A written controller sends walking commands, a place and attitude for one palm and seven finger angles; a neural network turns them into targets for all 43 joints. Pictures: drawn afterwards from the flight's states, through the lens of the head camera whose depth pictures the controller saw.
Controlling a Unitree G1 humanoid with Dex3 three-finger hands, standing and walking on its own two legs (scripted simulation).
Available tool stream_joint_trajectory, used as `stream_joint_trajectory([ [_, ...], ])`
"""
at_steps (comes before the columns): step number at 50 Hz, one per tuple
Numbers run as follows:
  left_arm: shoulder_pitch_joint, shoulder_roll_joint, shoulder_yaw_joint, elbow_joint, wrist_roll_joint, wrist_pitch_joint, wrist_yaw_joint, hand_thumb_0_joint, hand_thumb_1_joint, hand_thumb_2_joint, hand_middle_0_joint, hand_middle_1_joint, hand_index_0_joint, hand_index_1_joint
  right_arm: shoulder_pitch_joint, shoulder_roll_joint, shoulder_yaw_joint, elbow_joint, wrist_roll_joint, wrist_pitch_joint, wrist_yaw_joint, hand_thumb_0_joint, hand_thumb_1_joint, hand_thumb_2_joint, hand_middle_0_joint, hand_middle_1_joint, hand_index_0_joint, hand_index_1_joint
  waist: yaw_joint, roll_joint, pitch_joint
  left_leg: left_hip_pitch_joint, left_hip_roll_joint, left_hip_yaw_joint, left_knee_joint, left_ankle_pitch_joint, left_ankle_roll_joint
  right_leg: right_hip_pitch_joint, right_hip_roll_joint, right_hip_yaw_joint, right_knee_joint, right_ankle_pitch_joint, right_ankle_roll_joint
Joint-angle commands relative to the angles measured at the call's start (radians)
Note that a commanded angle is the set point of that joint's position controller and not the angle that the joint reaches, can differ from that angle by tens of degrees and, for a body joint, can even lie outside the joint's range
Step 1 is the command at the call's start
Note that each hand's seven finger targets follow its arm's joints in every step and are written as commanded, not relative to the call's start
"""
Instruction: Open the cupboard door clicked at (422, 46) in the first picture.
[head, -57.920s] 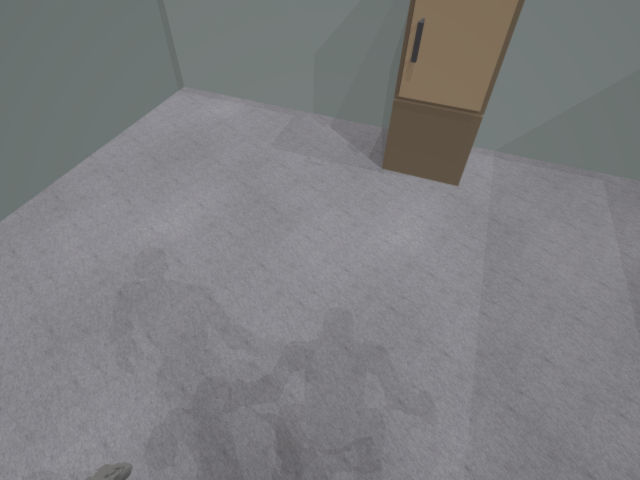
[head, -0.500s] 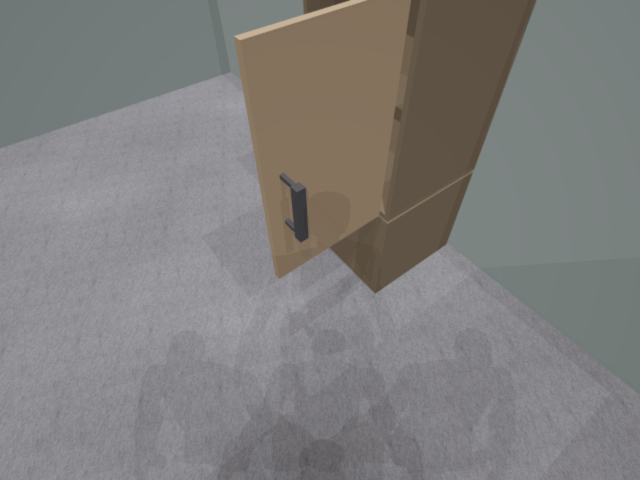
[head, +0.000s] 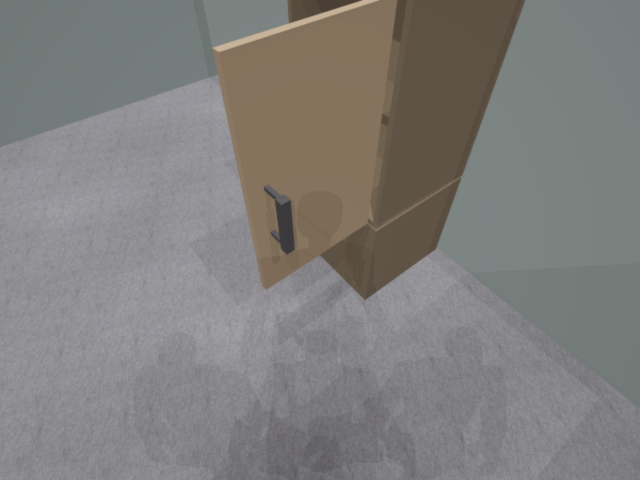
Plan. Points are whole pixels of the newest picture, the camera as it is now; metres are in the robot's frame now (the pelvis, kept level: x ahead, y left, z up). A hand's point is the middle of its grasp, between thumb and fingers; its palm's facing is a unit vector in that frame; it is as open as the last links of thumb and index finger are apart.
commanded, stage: look to check the result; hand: left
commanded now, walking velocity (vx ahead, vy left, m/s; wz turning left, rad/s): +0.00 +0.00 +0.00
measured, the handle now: (279, 220) +0.60 +0.12 -0.10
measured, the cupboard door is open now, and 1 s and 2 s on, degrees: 92 92 92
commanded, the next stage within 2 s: stand and wait in 0.50 s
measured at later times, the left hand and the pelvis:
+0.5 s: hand out of the picture +0.03 +0.18 -0.17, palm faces +0.03 -0.97 -0.24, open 7.4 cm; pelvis +0.02 -0.01 +0.00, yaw +0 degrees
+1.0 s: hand out of the picture +0.03 +0.18 -0.17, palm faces +0.03 -0.97 -0.23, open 7.4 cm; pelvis +0.02 -0.01 +0.00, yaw +0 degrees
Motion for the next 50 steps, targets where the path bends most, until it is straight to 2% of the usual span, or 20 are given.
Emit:
stream_joint_trajectory([
  [1, 0.052, 0.155, 0.027, -0.023, -0.001, -0.017, 0.015, 0.000, 0.900, 0.900, -0.200, -0.300, -0.200, -0.300, 0.024, -0.114, -0.020, -0.033, -0.003, -0.009, -0.007, 0.000, -0.900, -0.900, 0.200, 0.300, 0.200, 0.300, 0.004, -0.008, -0.029, 0.050, 0.086, -0.071, -0.033, 0.186, 0.032, -0.039, -0.124, 0.095, -0.085, 0.206, -0.019],
  [7, 0.069, 0.150, 0.026, -0.016, -0.002, -0.017, 0.016, 0.000, 0.900, 0.900, -0.200, -0.300, -0.200, -0.300, 0.033, -0.115, -0.020, -0.032, -0.001, -0.010, -0.011, 0.000, -0.900, -0.900, 0.200, 0.300, 0.200, 0.300, 0.002, -0.009, -0.049, 0.071, 0.088, -0.069, -0.026, 0.203, 0.035, -0.028, -0.121, 0.093, -0.082, 0.225, -0.020],
  [9, 0.080, 0.147, 0.027, -0.014, -0.001, -0.017, 0.016, 0.000, 0.900, 0.900, -0.200, -0.300, -0.200, -0.300, 0.030, -0.117, -0.021, -0.035, 0.000, -0.009, -0.012, 0.000, -0.900, -0.900, 0.200, 0.300, 0.200, 0.300, 0.006, -0.009, -0.026, 0.070, 0.089, -0.066, -0.024, 0.202, 0.036, -0.042, -0.119, 0.089, -0.089, 0.219, -0.020],
  [14, 0.094, 0.145, 0.026, -0.010, -0.001, -0.018, 0.018, 0.000, 0.900, 0.900, -0.200, -0.300, -0.200, -0.300, 0.037, -0.117, -0.022, -0.033, 0.002, -0.008, -0.013, 0.000, -0.900, -0.900, 0.200, 0.300, 0.200, 0.300, 0.005, -0.028, -0.039, 0.086, 0.090, -0.063, -0.021, 0.213, 0.038, -0.035, -0.119, 0.090, -0.087, 0.247, -0.019],
  [21, 0.100, 0.142, 0.024, -0.007, -0.001, -0.018, 0.020, 0.000, 0.900, 0.900, -0.200, -0.300, -0.200, -0.300, 0.041, -0.109, -0.020, -0.029, -0.001, -0.009, -0.014, 0.000, -0.900, -0.900, 0.200, 0.300, 0.200, 0.300, 0.003, -0.015, -0.035, 0.083, 0.089, -0.059, -0.018, 0.227, 0.036, -0.022, -0.122, 0.089, -0.082, 0.283, -0.018],
  [32, 0.104, 0.137, 0.024, -0.010, -0.002, -0.018, 0.020, 0.000, 0.900, 0.900, -0.200, -0.300, -0.200, -0.300, 0.045, -0.101, -0.018, -0.028, -0.001, -0.008, -0.014, 0.000, -0.900, -0.900, 0.200, 0.300, 0.200, 0.300, 0.004, -0.019, -0.005, 0.075, 0.087, -0.057, -0.026, 0.207, 0.033, -0.029, -0.122, 0.091, -0.093, 0.275, -0.017],
  [36, 0.101, 0.136, 0.024, -0.012, -0.002, -0.019, 0.019, 0.000, 0.900, 0.900, -0.200, -0.300, -0.200, -0.300, 0.053, -0.101, -0.017, -0.027, -0.002, -0.009, -0.014, 0.000, -0.900, -0.900, 0.200, 0.300, 0.200, 0.300, 0.003, -0.003, -0.008, 0.069, 0.087, -0.056, -0.029, 0.201, 0.032, -0.022, -0.121, 0.093, -0.095, 0.260, -0.019],
  [40, 0.107, 0.137, 0.026, -0.013, -0.003, -0.020, 0.020, 0.000, 0.900, 0.900, -0.200, -0.300, -0.200, -0.300, 0.055, -0.099, -0.018, -0.028, 0.000, -0.010, -0.015, 0.000, -0.900, -0.900, 0.200, 0.300, 0.200, 0.300, 0.005, -0.029, -0.009, 0.072, 0.087, -0.054, -0.024, 0.210, 0.032, -0.020, -0.121, 0.088, -0.094, 0.291, -0.016],
  [50, 0.114, 0.133, 0.025, -0.012, -0.004, -0.019, 0.019, 0.000, 0.900, 0.900, -0.200, -0.300, -0.200, -0.300, 0.069, -0.095, -0.018, -0.023, 0.000, -0.010, -0.015, 0.000, -0.900, -0.900, 0.200, 0.300, 0.200, 0.300, 0.005, -0.014, -0.016, 0.076, 0.087, -0.055, -0.025, 0.207, 0.033, -0.016, -0.120, 0.089, -0.091, 0.267, -0.019],
])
